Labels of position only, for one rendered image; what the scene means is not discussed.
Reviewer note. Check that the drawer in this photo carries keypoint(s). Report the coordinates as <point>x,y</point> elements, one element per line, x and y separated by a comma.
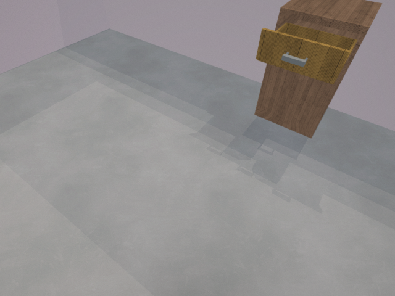
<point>327,53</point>

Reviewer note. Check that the handle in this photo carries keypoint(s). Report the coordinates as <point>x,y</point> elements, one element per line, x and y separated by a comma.
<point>293,60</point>

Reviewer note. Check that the cabinet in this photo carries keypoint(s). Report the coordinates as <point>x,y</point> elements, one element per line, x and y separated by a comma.
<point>298,102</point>

